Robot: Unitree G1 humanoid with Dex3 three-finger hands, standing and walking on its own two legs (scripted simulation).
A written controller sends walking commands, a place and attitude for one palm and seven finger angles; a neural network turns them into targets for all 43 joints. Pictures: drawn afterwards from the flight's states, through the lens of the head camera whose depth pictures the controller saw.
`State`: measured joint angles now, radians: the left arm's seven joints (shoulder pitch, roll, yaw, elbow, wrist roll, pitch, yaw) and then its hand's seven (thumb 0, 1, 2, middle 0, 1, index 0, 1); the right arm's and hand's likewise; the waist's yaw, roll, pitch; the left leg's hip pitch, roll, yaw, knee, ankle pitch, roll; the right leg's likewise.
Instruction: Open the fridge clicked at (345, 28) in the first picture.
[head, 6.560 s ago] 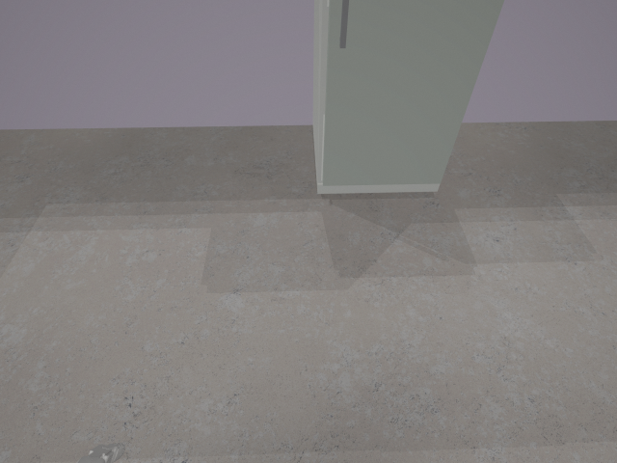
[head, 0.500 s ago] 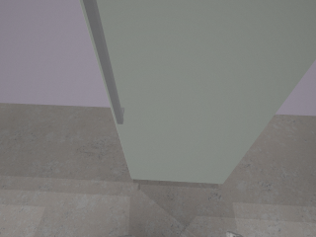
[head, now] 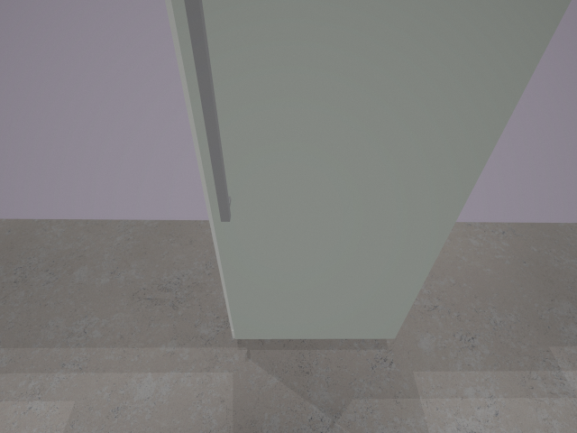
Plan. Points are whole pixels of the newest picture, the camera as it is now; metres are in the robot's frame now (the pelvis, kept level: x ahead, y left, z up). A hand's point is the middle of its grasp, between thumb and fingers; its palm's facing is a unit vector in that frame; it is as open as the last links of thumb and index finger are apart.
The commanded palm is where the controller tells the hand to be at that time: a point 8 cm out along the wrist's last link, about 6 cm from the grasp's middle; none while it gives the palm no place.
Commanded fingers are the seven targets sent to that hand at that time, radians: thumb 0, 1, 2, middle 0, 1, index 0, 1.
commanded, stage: come to a stop and stand still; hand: left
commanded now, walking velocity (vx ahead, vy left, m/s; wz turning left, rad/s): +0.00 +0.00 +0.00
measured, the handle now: (211, 102) +0.54 +0.15 +0.21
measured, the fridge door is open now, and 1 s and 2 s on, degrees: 0 0 0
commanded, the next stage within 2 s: look again from close up in 1.78 s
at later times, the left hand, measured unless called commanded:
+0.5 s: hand out of the picture -0.05 +0.20 -0.20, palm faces +0.08 -0.98 -0.16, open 7.4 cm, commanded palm none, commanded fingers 0.00 0.90 0.90 -0.20 -0.30 -0.20 -0.30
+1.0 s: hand out of the picture -0.22 +0.22 -0.18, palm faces +0.08 -0.99 -0.14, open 7.4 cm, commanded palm none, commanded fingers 0.00 0.90 0.90 -0.20 -0.30 -0.20 -0.30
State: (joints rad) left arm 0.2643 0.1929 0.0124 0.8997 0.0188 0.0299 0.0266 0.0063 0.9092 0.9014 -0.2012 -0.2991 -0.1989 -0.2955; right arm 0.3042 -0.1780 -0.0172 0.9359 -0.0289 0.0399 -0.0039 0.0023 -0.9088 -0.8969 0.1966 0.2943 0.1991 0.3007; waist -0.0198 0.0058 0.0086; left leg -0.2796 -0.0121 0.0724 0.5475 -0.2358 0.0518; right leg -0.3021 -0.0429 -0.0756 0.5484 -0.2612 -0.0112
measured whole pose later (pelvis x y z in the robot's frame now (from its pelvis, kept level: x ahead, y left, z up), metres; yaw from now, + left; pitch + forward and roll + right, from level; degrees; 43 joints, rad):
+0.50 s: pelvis -0.09 +0.03 -0.02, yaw +1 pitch -5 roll -1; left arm 0.31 0.16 0.06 0.98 0.02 0.08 0.04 0.01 0.91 0.90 -0.20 -0.30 -0.20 -0.30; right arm 0.40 -0.15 -0.04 1.00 -0.03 0.04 -0.03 0.00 -0.91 -0.90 0.20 0.29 0.20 0.30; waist -0.04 -0.04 0.01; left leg -0.36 -0.04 0.08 0.67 -0.22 0.10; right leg -0.52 0.00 0.04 0.96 -0.35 -0.01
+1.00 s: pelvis -0.18 +0.05 +0.00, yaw +1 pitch -2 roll +0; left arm 0.42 0.16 0.04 1.02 0.02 0.03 0.01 0.01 0.91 0.90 -0.20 -0.30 -0.20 -0.30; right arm 0.42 -0.16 -0.03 1.04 -0.03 0.01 -0.02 0.00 -0.92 -0.90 0.20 0.29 0.20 0.30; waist -0.01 -0.05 -0.01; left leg -0.24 -0.01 0.06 0.52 -0.25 0.06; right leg -0.35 0.01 -0.02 0.79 -0.42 -0.05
